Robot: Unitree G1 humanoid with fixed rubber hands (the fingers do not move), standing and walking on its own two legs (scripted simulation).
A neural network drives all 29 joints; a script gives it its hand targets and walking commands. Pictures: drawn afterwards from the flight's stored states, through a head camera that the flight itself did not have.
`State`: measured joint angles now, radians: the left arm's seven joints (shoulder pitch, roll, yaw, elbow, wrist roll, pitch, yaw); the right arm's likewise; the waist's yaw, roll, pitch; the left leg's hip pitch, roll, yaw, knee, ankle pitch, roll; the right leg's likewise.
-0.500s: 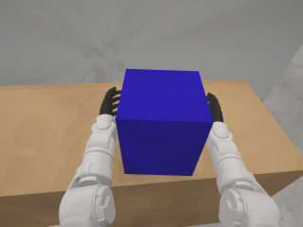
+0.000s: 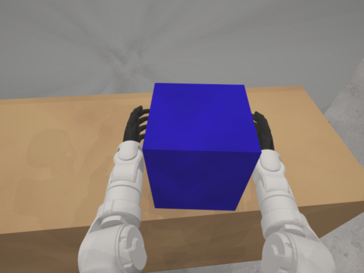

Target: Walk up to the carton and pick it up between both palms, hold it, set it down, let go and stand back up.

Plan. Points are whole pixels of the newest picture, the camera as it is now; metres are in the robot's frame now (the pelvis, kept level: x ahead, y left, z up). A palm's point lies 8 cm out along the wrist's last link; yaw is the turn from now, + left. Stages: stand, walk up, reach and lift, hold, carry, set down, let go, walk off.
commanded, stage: set down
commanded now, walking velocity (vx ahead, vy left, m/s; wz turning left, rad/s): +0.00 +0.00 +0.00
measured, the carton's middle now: (197, 150) +0.40 -0.01 +0.04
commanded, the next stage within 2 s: none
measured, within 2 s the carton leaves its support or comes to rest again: neither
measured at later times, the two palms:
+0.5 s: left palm (133, 138) +0.41 +0.14 +0.08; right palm (262, 148) +0.38 -0.16 +0.07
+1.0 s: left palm (133, 138) +0.41 +0.14 +0.08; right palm (262, 148) +0.38 -0.16 +0.07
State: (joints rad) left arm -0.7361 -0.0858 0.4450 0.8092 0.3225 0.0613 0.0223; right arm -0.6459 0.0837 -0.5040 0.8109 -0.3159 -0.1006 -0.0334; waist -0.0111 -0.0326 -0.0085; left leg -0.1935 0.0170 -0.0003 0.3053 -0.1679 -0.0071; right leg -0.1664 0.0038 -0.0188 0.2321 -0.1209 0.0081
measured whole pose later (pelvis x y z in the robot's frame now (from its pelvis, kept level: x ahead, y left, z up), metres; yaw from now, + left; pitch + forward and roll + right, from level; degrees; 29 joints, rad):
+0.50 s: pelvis +0.01 +0.00 +0.00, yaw +1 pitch +3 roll -1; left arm -0.72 -0.09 0.46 0.82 0.35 0.03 0.01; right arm -0.63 0.10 -0.53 0.84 -0.33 -0.17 -0.03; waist -0.03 -0.02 -0.01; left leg -0.18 0.01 -0.01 0.33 -0.19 0.00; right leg -0.14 0.00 -0.03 0.24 -0.14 0.01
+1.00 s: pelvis +0.01 +0.00 +0.00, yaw +0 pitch +2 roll -1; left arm -0.73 -0.11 0.51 0.78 0.39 0.01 -0.03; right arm -0.63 0.13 -0.59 0.79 -0.39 -0.19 -0.01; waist -0.02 -0.02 0.03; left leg -0.16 0.01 0.00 0.32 -0.19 -0.01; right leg -0.13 0.00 -0.02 0.25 -0.15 0.01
